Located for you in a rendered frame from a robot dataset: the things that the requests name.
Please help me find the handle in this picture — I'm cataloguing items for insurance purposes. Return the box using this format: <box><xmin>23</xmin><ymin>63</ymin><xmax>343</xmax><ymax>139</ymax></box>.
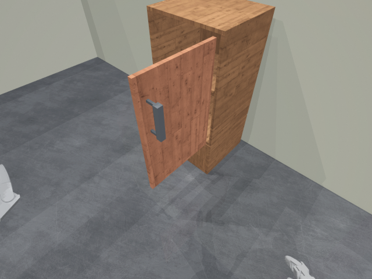
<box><xmin>146</xmin><ymin>99</ymin><xmax>166</xmax><ymax>142</ymax></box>

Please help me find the left robot hand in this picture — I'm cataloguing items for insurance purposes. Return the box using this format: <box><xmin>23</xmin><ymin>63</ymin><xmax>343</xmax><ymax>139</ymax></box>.
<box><xmin>0</xmin><ymin>164</ymin><xmax>20</xmax><ymax>222</ymax></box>

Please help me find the right robot hand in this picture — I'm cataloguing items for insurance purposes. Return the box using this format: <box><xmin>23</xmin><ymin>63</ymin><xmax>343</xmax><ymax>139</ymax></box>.
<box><xmin>285</xmin><ymin>256</ymin><xmax>315</xmax><ymax>279</ymax></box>

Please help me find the cupboard door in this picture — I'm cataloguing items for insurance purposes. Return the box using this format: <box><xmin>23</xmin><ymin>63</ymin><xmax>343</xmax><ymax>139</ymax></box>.
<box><xmin>128</xmin><ymin>36</ymin><xmax>217</xmax><ymax>189</ymax></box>

